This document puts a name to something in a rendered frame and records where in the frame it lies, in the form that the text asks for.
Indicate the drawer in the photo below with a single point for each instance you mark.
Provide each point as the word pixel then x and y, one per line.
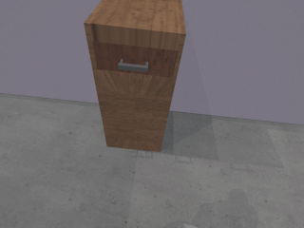
pixel 160 61

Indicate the cabinet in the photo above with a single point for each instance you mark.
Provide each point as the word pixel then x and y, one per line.
pixel 135 107

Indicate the handle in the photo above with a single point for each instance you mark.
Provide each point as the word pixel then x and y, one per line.
pixel 132 67

